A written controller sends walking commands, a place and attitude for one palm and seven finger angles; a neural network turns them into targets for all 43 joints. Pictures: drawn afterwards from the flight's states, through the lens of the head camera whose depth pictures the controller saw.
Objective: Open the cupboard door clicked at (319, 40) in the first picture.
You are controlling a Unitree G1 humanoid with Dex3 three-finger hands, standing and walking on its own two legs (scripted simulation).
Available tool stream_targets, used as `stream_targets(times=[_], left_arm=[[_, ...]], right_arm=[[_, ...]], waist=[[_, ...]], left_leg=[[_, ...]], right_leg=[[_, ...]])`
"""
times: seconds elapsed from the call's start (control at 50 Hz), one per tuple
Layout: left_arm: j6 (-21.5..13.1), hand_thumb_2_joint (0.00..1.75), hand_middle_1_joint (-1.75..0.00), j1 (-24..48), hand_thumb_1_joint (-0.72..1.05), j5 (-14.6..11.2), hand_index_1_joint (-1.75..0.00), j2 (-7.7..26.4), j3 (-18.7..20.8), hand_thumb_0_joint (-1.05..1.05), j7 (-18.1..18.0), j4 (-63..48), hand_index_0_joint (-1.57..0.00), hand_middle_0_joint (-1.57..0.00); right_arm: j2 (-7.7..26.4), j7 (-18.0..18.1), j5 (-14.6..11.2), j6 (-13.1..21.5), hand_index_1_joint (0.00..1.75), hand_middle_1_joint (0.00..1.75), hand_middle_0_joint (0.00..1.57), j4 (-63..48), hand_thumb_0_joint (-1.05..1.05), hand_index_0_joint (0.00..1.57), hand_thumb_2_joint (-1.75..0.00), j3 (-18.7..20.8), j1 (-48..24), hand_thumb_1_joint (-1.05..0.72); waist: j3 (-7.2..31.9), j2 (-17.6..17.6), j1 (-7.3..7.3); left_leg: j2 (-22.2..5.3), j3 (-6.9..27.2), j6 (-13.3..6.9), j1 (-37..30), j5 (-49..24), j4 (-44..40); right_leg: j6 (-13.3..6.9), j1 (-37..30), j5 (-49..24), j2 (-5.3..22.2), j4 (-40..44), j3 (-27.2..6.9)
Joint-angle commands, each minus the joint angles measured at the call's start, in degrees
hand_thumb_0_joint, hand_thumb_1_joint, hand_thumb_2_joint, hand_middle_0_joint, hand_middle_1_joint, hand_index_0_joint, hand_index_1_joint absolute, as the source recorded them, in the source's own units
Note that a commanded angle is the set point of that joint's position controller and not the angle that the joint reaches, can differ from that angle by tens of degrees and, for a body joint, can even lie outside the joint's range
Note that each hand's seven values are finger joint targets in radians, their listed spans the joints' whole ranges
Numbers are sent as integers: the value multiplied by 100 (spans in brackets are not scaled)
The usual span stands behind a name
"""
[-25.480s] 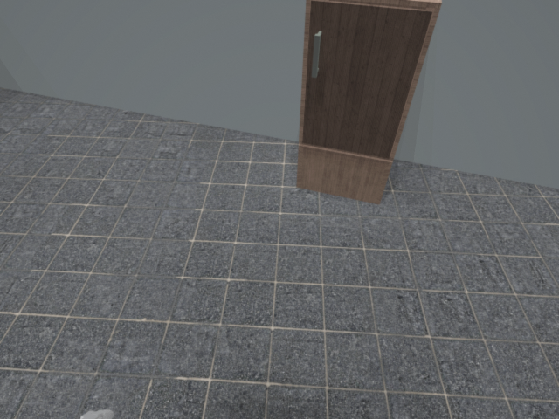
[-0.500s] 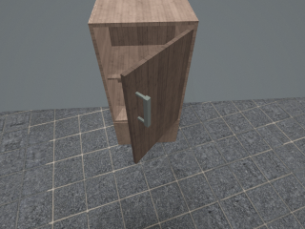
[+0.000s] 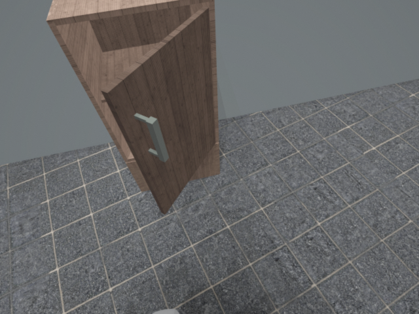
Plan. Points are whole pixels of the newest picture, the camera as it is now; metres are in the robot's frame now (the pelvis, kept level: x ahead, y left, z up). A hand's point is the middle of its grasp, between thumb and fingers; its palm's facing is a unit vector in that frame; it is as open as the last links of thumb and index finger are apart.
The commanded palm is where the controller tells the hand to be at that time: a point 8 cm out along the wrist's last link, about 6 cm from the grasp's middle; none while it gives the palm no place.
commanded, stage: walk to a spot facing it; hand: left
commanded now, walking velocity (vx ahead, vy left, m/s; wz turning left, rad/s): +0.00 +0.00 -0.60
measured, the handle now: (152, 138) +0.50 +0.19 -0.02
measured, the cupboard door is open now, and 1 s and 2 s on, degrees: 47 47 47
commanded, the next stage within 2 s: none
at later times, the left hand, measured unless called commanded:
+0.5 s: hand out of the picture +0.11 +0.21 -0.16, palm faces -0.16 -0.96 -0.23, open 7.4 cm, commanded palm none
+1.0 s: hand (180, 249) +0.27 +0.11 -0.15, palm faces -0.58 -0.77 -0.27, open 7.4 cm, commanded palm none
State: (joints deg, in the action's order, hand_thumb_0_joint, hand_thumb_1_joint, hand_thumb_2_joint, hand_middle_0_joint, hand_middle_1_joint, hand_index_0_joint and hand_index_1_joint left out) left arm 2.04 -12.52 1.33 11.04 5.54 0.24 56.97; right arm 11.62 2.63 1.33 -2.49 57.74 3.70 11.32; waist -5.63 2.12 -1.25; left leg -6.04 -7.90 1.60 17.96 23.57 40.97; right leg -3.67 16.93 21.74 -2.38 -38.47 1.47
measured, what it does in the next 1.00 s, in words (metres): steps on the spot, turning right: left foot, then right foot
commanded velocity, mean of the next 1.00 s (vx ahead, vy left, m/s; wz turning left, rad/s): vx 0.00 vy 0.00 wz -0.60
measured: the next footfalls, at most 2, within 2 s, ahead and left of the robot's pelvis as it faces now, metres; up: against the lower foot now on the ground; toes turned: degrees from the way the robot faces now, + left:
left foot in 0.52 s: +0.12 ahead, +0.14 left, +0.00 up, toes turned -21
right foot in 0.86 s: +0.02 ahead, -0.13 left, +0.00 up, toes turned -35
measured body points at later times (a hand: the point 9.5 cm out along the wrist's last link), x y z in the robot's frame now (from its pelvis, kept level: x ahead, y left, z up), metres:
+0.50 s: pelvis +0.04 +0.02 +0.01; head +0.09 +0.02 +0.46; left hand +0.12 +0.26 -0.14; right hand +0.13 -0.25 -0.11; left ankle +0.08 +0.15 -0.72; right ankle -0.02 -0.07 -0.72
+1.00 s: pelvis +0.05 +0.01 +0.01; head +0.09 -0.02 +0.45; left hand +0.30 +0.15 -0.13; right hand -0.10 -0.23 -0.13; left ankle +0.10 +0.13 -0.67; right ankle -0.02 -0.10 -0.72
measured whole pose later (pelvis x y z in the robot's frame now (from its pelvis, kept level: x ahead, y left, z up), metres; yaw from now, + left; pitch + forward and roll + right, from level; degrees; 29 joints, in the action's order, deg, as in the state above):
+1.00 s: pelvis +0.05 +0.01 +0.01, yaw -36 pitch +1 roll +0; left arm 2.3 -6.5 1.3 13.9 3.8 0.0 50.1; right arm 15.4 1.7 0.5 -3.4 53.3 3.5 14.5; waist -6.3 0.4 1.8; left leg -4.6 -3.0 3.7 24.4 28.8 56.7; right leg 0.0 18.4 16.5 -0.3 -34.3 -1.7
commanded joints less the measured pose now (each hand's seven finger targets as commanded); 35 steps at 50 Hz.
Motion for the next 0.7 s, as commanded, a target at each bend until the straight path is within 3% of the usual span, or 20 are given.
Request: stream_targets(times=[0.0,0.02,0.06,0.1,0.14,0.2,0.32,0.38,0.42,0.44,0.46,0.48,0.5,0.52,0.54,0.58,0.6,0.64,0.68], left_arm=[[-77,90,-30,-606,90,-18,-30,1057,191,0,-212,-198,-20,-20],[-112,90,-30,-426,90,-30,-30,998,159,0,-219,-300,-20,-20],[-164,90,-30,-452,90,-39,-30,966,146,0,-217,-366,-20,-20],[-187,90,-30,-635,90,-35,-30,980,159,0,-237,-337,-20,-20],[-172,90,-30,-757,90,-41,-30,1026,165,0,-233,-351,-20,-20],[-153,90,-30,-764,90,-7,-30,1036,176,0,-228,-433,-20,-20],[-141,90,-30,-722,90,29,-30,1141,215,0,-195,-609,-20,-20],[-126,90,-30,-545,90,29,-30,1218,238,0,-177,-716,-20,-20],[-114,90,-30,-306,90,8,-30,1210,238,0,-167,-789,-20,-20],[-108,90,-30,-142,90,-18,-30,1161,222,0,-159,-838,-20,-20],[-107,90,-30,-146,90,-57,-30,918,185,0,-147,-914,-20,-20],[-114,90,-30,-353,90,-105,-30,654,118,0,-66,-985,-20,-20],[-166,90,-30,-228,90,-36,-30,801,105,0,-35,-1107,-20,-20],[-158,90,-30,-95,90,49,-30,807,125,0,7,-1080,-20,-20],[-128,90,-30,-14,90,62,-30,772,152,0,32,-996,-20,-20],[-76,90,-30,21,90,-9,-30,682,102,0,116,-981,-20,-20],[-61,90,-30,86,90,-15,-30,627,70,0,152,-1010,-20,-20],[-19,90,-30,298,90,-27,-30,564,7,0,193,-1069,-20,-20],[-17,90,-30,479,90,-36,-30,546,-22,0,225,-1099,-20,-20]], right_arm=[[554,-3,-66,15,30,30,20,-655,0,20,-90,183,-452,-90],[531,-23,-66,47,30,30,20,-641,0,20,-90,148,-420,-90],[448,-36,-60,59,30,30,20,-674,0,20,-90,117,-494,-90],[425,-18,-75,65,30,30,20,-719,0,20,-90,108,-579,-90],[437,0,-85,47,30,30,20,-799,0,20,-90,91,-726,-90],[475,4,-101,56,30,30,20,-937,0,20,-90,98,-851,-90],[437,-13,-127,132,30,30,20,-1191,0,20,-90,88,-1103,-90],[430,-10,-160,180,30,30,20,-1278,0,20,-90,84,-989,-90],[442,8,-169,217,30,30,20,-1192,0,20,-90,88,-572,-90],[515,30,-167,254,30,30,20,-1103,0,20,-90,90,-199,-90],[817,63,-107,321,30,30,20,-1032,0,20,-90,130,131,-90],[1390,67,-14,352,30,30,20,-1063,0,20,-90,217,332,-90],[1419,78,-12,300,30,30,20,-1178,0,20,-90,186,395,-90],[1316,77,77,319,30,30,20,-1175,0,20,-90,135,387,-90],[1170,76,89,316,30,30,20,-1145,0,20,-90,74,302,-90],[976,66,76,318,30,30,20,-1176,0,20,-90,-4,145,-90],[989,74,74,317,30,30,20,-1189,0,20,-90,13,144,-90],[1052,46,75,304,30,30,20,-1084,0,20,-90,51,345,-90],[1144,7,69,286,30,30,20,-1002,0,20,-90,86,482,-90]], waist=[[263,-1367,-161],[404,-1022,-67],[706,-686,-63],[905,-634,-135],[857,-776,-173],[806,-927,-164],[707,-864,-193],[772,-917,-117],[869,-768,86],[955,-673,287],[1101,29,386],[1234,1589,326],[977,1067,304],[749,607,309],[638,978,188],[705,986,64],[806,903,82],[843,970,173],[787,1076,268]], left_leg=[[273,999,1,1659,584,2495],[224,1047,50,1657,303,2496],[264,987,135,1552,63,2323],[334,982,184,1599,9,2098],[373,1010,211,1661,-36,2006],[405,1060,224,1633,-47,1871],[547,1083,177,1307,60,1131],[654,1084,111,813,15,448],[689,1082,83,41,-464,-510],[568,1121,55,-750,-970,-1251],[-211,1857,-217,-1728,-1208,-2032],[-1847,3428,-938,-2254,-2222,-2356],[-2407,3694,-1441,-1606,-2602,-2285],[-2179,3485,-1502,-1234,-3002,-2293],[-1784,2880,-1304,-1026,-3606,-2132],[-1258,1710,-1038,-1104,-4317,-1870],[-1133,1338,-944,-1256,-4515,-1740],[-1016,918,-830,-1258,-4397,-1693],[-1065,779,-792,-1040,-3960,-1713]], right_leg=[[-475,-982,-3168,1807,1976,-2796],[-637,-1161,-3412,1644,1795,-2548],[-679,-1460,-3962,1449,1612,-2240],[-563,-1900,-4589,1354,1484,-2249],[-530,-1944,-4770,1282,1485,-2270],[-590,-1831,-4533,1258,1520,-2457],[-831,-1443,-4224,1218,1497,-2926],[-780,-1164,-4252,1134,1375,-3060],[-559,-755,-4000,932,1171,-2971],[-338,-251,-3462,746,957,-2812],[-51,677,-2129,188,453,-2345],[345,1570,1016,-508,-904,-1183],[527,1596,1574,-154,-1876,-739],[587,1718,1496,-115,-2632,-617],[635,1750,1168,60,-3018,-652],[693,1671,771,237,-3043,-382],[700,1596,738,284,-2689,-187],[682,1215,584,307,-1845,66],[614,754,422,254,-1087,266]])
